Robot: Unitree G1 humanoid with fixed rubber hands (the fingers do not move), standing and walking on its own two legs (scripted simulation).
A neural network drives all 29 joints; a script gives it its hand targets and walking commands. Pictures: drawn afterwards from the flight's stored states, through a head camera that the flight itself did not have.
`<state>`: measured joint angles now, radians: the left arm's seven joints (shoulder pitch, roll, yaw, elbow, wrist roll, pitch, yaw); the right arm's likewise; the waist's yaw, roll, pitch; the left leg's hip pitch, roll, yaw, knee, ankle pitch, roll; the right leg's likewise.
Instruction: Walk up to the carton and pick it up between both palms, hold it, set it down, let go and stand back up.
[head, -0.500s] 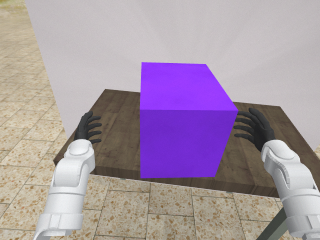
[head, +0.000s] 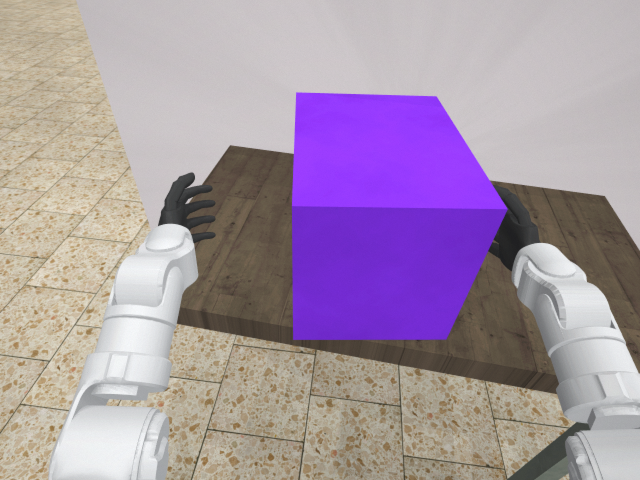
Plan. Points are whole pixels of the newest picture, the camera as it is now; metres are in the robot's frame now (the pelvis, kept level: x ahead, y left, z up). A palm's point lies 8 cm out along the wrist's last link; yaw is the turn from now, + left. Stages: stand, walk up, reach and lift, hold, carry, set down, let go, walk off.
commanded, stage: reach and lift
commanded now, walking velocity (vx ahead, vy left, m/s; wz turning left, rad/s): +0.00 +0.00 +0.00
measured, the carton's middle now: (368, 211) +0.48 -0.05 +0.11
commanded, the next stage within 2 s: none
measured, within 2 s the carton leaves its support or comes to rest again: neither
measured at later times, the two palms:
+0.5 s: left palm (197, 170) +0.44 +0.19 +0.20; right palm (500, 198) +0.43 -0.21 +0.18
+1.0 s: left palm (216, 130) +0.49 +0.18 +0.22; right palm (503, 153) +0.49 -0.22 +0.22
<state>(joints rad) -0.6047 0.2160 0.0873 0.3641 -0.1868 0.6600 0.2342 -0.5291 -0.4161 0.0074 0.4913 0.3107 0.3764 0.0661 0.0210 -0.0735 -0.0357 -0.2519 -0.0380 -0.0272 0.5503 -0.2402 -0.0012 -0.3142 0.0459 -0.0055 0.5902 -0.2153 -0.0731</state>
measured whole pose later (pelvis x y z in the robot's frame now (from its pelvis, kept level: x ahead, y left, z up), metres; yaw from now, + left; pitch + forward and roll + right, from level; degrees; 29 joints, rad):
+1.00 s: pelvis +0.04 +0.01 +0.00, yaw +0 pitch +11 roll +1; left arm -1.08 0.28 0.06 0.69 -0.24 0.63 0.23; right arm -1.01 -0.48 0.01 0.82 0.31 0.38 0.06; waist 0.00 -0.01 -0.15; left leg -0.47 -0.04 -0.03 0.53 -0.26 0.00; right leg -0.52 0.05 -0.01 0.56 -0.23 -0.06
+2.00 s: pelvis +0.05 +0.01 +0.00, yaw +1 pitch +21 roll +1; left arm -1.04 0.18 0.02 1.01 -0.23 0.18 0.24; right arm -1.11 -0.43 0.01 1.07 0.31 0.12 0.08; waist 0.00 0.01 -0.23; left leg -0.68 -0.04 -0.03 0.53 -0.23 0.00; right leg -0.73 0.05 -0.01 0.56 -0.20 -0.06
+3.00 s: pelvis +0.05 +0.00 +0.00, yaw +1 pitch +20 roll +2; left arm -1.03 0.06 0.31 1.04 0.08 0.10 0.17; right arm -1.08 -0.24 -0.26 1.07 0.00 0.04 0.07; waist 0.00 0.00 -0.24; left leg -0.63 -0.04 -0.03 0.51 -0.23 -0.01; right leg -0.70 0.05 -0.01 0.56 -0.21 -0.06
